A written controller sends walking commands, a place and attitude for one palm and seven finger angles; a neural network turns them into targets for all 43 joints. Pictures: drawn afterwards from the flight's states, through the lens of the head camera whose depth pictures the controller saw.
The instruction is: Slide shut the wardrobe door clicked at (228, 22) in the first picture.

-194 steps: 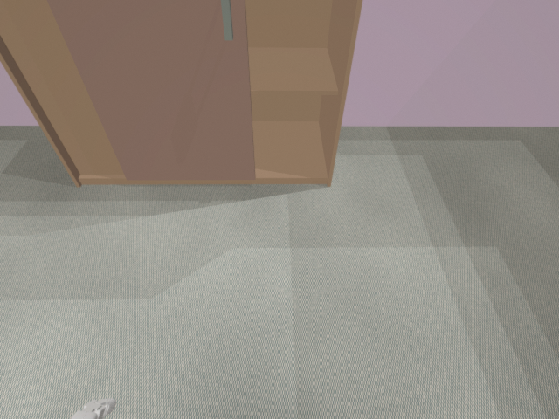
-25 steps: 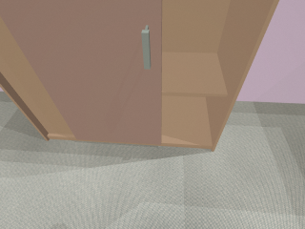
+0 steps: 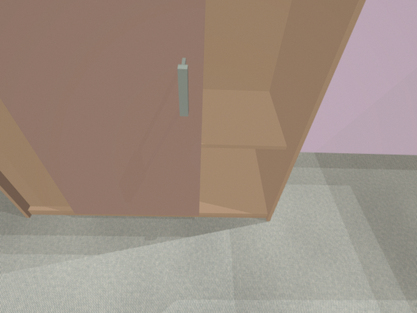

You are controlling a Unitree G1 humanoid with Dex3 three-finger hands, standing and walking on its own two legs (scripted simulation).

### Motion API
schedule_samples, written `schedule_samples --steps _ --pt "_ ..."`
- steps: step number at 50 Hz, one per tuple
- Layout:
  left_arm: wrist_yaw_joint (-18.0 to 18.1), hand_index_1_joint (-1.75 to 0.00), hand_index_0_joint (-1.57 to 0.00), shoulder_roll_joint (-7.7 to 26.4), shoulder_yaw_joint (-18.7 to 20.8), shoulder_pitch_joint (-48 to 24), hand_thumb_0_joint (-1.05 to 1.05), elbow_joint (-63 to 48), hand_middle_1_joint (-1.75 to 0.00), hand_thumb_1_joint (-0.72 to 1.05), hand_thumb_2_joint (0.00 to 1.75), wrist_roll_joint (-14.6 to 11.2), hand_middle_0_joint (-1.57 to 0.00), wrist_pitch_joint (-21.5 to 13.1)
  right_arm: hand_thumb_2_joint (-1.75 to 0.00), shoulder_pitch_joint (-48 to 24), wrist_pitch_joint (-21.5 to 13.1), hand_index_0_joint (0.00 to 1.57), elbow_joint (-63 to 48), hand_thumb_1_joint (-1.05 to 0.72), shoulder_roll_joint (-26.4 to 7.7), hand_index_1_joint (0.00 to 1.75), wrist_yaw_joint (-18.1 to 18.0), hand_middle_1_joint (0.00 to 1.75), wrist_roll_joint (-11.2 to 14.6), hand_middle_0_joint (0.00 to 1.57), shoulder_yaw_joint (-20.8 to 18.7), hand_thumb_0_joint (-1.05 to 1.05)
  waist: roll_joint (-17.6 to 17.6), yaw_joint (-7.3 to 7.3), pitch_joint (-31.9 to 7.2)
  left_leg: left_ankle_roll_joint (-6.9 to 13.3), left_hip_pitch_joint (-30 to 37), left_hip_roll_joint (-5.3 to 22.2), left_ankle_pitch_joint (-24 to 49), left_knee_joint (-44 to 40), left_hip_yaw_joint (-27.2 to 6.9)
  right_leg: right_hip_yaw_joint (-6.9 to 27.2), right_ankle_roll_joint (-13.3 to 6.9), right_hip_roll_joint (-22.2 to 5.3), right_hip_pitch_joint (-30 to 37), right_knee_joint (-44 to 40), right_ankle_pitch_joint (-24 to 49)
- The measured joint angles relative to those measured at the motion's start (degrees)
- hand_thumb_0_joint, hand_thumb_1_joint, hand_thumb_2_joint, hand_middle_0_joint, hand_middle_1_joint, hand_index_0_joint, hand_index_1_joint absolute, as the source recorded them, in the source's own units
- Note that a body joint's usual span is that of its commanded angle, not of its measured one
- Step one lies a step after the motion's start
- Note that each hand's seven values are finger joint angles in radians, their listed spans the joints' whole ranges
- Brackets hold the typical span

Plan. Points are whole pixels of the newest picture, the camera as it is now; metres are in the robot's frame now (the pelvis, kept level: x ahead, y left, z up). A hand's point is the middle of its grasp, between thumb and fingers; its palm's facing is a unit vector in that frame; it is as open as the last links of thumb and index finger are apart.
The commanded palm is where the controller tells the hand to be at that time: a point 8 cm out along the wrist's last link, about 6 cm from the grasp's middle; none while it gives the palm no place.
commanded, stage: take the last steps up to it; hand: left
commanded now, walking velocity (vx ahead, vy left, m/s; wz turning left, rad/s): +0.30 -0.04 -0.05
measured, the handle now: (184, 87) +0.71 +0.10 +0.07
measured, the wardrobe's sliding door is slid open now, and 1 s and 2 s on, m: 0.38 0.38 0.38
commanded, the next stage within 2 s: come to a stop and stand still in 0.48 s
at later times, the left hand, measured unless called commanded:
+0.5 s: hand out of the picture +0.15 +0.10 -0.17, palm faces +0.07 -0.98 -0.18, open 7.3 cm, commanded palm none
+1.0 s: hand (139, 296) +0.21 +0.17 -0.19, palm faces +0.03 -0.97 -0.24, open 7.4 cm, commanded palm none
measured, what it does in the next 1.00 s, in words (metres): walks ahead: right foot, then left foot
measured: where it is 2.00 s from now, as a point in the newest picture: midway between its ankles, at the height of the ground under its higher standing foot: outside the picture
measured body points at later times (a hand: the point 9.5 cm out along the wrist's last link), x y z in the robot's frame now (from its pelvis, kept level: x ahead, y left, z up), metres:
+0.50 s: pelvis +0.14 -0.06 +0.00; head +0.15 -0.07 +0.45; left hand +0.15 +0.16 -0.15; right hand +0.19 -0.30 -0.16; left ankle +0.18 +0.06 -0.69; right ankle +0.14 -0.14 -0.74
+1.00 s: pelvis +0.18 -0.04 -0.01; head +0.22 -0.02 +0.44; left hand +0.21 +0.22 -0.17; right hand +0.26 -0.27 -0.15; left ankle +0.26 +0.06 -0.74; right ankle +0.13 -0.18 -0.68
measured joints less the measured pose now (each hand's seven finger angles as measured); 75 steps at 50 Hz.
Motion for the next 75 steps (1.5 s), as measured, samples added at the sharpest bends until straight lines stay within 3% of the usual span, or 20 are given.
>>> schedule_samples --steps 5,9,11,13,15,18,24,32,34,38,42,45,48,52,56,58,61,65,69,75 --pt "-0.06 -0.30 -0.20 -0.33 -0.23 -3.03 0.01 -1.31 -0.30 0.91 0.90 -0.29 -0.19 -0.31 -0.90 2.16 0.21 0.20 2.15 -0.91 0.81 0.29 0.28 0.30 -0.06 0.20 -0.16 0.01 0.64 -0.53 1.99 -1.12 3.21 0.06 -0.29 -3.19 0.96 -1.47 0.88 -1.96 -0.40 -10.71 1.49" --pt "-0.09 -0.30 -0.20 -0.83 -0.39 -5.10 0.01 -1.83 -0.30 0.91 0.90 -0.29 -0.19 -1.20 -0.90 3.11 0.69 0.20 3.33 -0.91 0.72 0.29 0.57 0.30 -0.18 0.20 -0.61 0.01 1.54 -1.75 3.12 -3.00 3.97 1.33 -4.10 0.02 1.39 -3.17 0.26 -1.14 3.60 -21.41 1.87" --pt "0.01 -0.30 -0.20 -0.95 -0.48 -5.72 0.01 -2.17 -0.30 0.90 0.90 -0.08 -0.19 -2.76 -0.90 3.70 0.99 0.20 3.97 -0.91 0.62 0.30 0.84 0.30 0.24 0.20 -0.73 0.01 2.05 -1.44 3.36 -2.87 2.03 2.82 -8.40 7.32 0.96 -4.14 -0.85 -0.18 6.18 -25.03 6.07" --pt "0.51 -0.30 -0.20 -1.74 -0.73 -6.30 0.01 -2.33 -0.30 0.90 0.90 -0.28 -0.19 -4.06 -0.90 2.43 2.14 0.20 4.38 -0.91 0.05 0.29 1.15 0.30 0.67 0.20 -0.70 0.01 3.22 -1.21 4.08 -0.78 -4.23 3.26 -12.97 23.35 -2.95 -5.49 -2.37 0.63 6.50 -22.04 4.19" --pt "1.34 -0.30 -0.20 -2.23 -0.51 -5.81 0.00 -2.45 -0.30 0.92 0.89 -0.84 -0.20 -4.75 -0.90 0.61 2.73 0.20 4.27 -0.91 -0.50 0.29 1.29 0.30 0.73 0.20 -1.07 0.01 3.48 -0.59 3.77 0.56 -10.87 2.50 -11.23 36.49 -5.22 -6.44 -3.06 1.22 8.80 -23.43 2.24" --pt "2.28 -0.30 -0.20 -1.85 -0.62 -4.29 -0.01 -1.87 -0.30 0.94 0.89 -0.85 -0.20 -4.94 -0.90 -2.83 2.67 0.20 2.80 -0.91 -1.47 0.29 1.21 0.30 0.44 0.20 -1.64 0.01 3.49 -0.02 2.64 0.71 -18.37 2.59 -4.73 43.20 -5.57 -7.47 -3.10 2.39 13.07 -29.15 3.37" --pt "2.52 -0.30 -0.20 -2.88 -2.14 0.11 0.00 0.66 -0.30 0.93 0.90 -0.45 -0.20 -5.15 -0.90 -9.64 2.33 0.20 -1.10 -0.91 -3.08 0.29 1.20 0.30 0.33 0.20 -1.99 0.01 3.60 0.52 1.16 -0.79 -24.93 3.06 0.44 36.10 -5.13 -8.46 -3.19 4.14 19.25 -36.92 4.51" --pt "2.31 -0.30 -0.20 -4.55 -3.16 4.71 0.00 3.74 -0.30 0.91 0.89 -0.20 -0.20 -4.35 -0.90 -15.17 2.05 0.19 -2.79 -0.92 -2.29 0.29 1.72 0.30 0.61 0.19 -0.76 0.00 2.35 3.48 1.82 -0.63 -19.41 1.80 2.07 16.54 -4.16 -8.51 -1.09 4.02 23.48 -36.38 0.46" --pt "2.74 -0.30 -0.20 -4.67 -3.40 5.58 0.00 4.47 -0.30 0.91 0.89 -0.44 -0.20 -3.58 -0.90 -15.70 1.30 0.20 -2.78 -0.91 -1.82 0.29 1.29 0.30 0.62 0.19 -0.02 0.00 2.16 3.99 2.15 -0.07 -15.58 1.39 8.22 10.48 -4.18 -8.26 -0.03 3.69 23.28 -32.92 -2.26" --pt "3.73 -0.30 -0.20 -3.62 -3.73 4.64 0.01 4.99 -0.30 0.90 0.89 -1.08 -0.20 -1.43 -0.90 -17.07 1.38 0.20 -2.27 -0.91 0.79 0.29 0.02 0.30 1.01 0.20 1.39 0.00 -1.67 5.07 3.50 2.74 -13.35 -1.18 2.94 10.16 -1.32 -4.23 1.23 0.81 20.74 -26.38 -7.60" --pt "3.59 -0.30 -0.20 -2.78 -3.07 1.59 0.01 2.78 -0.30 0.90 0.89 -0.64 -0.20 0.76 -0.90 -18.69 1.83 0.20 -3.88 -0.92 1.60 0.30 -1.64 0.30 1.63 0.20 0.66 -0.01 -1.18 3.95 5.75 3.48 -12.95 -1.45 5.17 6.89 -0.29 0.05 1.57 1.53 12.09 -10.47 -13.44" --pt "3.44 -0.30 -0.20 -1.06 -1.73 -0.70 0.01 0.38 -0.30 0.90 0.89 -0.48 -0.20 1.63 -0.90 -19.47 2.49 0.21 -4.81 -0.94 0.61 0.30 -1.90 0.30 1.36 0.20 0.00 -0.02 -0.59 3.11 6.59 3.46 -13.59 -0.77 7.09 5.07 0.05 2.30 2.13 2.41 5.77 0.09 -11.74" --pt "3.29 -0.30 -0.20 1.25 -0.41 -2.50 0.01 -1.69 -0.30 0.90 0.90 -0.41 -0.20 2.30 -0.90 -18.74 3.27 0.21 -4.62 -0.93 -0.64 0.30 -1.69 0.30 1.09 0.20 -0.47 -0.02 -0.49 2.56 6.09 2.87 -14.34 0.04 8.36 4.34 0.16 3.50 2.65 2.42 2.87 4.09 -8.95" --pt "2.96 -0.30 -0.20 3.13 0.36 -4.14 0.00 -3.36 -0.30 0.91 0.90 -0.29 -0.19 2.70 -0.90 -16.48 4.33 0.20 -3.73 -0.92 -2.66 0.30 -1.00 0.30 0.49 0.20 -1.26 -0.01 0.34 1.47 4.44 1.85 -15.17 0.94 9.59 4.17 -0.41 3.07 2.33 1.22 5.41 -2.92 -8.44" --pt "2.75 -0.30 -0.20 2.79 -0.25 -4.22 0.00 -3.56 -0.30 0.91 0.90 -0.53 -0.19 1.58 -0.90 -13.63 5.37 0.20 -2.58 -0.92 -4.80 0.30 0.00 0.30 -0.17 0.20 -1.95 0.00 2.19 0.19 2.16 0.61 -15.92 1.34 10.67 4.12 -1.20 1.26 0.76 0.82 12.78 -17.91 -8.40" --pt "2.77 -0.30 -0.20 2.30 -0.86 -3.19 0.00 -3.29 -0.30 0.91 0.90 -0.29 -0.19 0.28 -0.90 -11.98 5.94 0.20 -1.83 -0.91 -5.34 0.29 0.42 0.30 0.14 0.20 -2.17 0.00 2.27 0.16 0.78 -0.41 -17.24 0.82 6.95 6.64 -1.42 0.85 0.13 0.63 16.74 -26.65 -5.41" --pt "2.86 -0.30 -0.20 -0.34 -2.41 -0.85 0.00 -2.27 -0.30 0.91 0.90 -0.07 -0.19 0.16 -0.90 -9.10 7.26 0.20 -0.85 -0.91 -6.24 0.29 1.04 0.30 0.28 0.20 -2.36 0.00 4.17 0.67 -1.12 -1.11 -19.07 -0.62 -3.39 14.51 -5.27 0.49 -0.31 1.20 17.86 -28.93 -1.85" --pt "2.64 -0.30 -0.20 -2.63 -3.29 2.18 0.00 -0.73 -0.30 0.90 0.90 -0.43 -0.19 -0.46 -0.90 -6.50 6.40 0.20 -0.46 -0.91 -5.83 0.29 1.93 0.30 0.30 0.20 -1.93 0.01 3.42 1.07 -2.13 -1.36 -19.35 -1.99 -0.92 23.07 -7.01 2.11 -0.84 0.98 19.97 -35.33 2.31" --pt "2.65 -0.30 -0.20 -4.16 -3.49 2.36 0.01 -0.29 -0.30 0.91 0.89 -0.44 -0.20 -1.18 -0.90 -4.32 5.75 0.20 -0.31 -0.91 -5.48 0.29 1.94 0.30 0.51 0.20 -1.63 0.01 3.91 0.81 -0.78 -2.36 -18.57 -2.04 -0.39 26.79 -8.11 0.83 -1.34 1.24 20.50 -37.19 3.38" --pt "3.23 -0.30 -0.21 -4.50 -2.71 2.39 0.01 -0.31 -0.30 0.91 0.89 -0.25 -0.20 -1.83 -0.90 -4.82 6.66 0.20 0.36 -0.91 -5.11 0.29 1.13 0.30 0.85 0.20 -1.25 0.01 3.75 2.56 1.36 -3.00 -15.75 -2.05 -5.74 24.49 -7.63 -0.81 -1.28 0.55 19.33 -35.28 2.37"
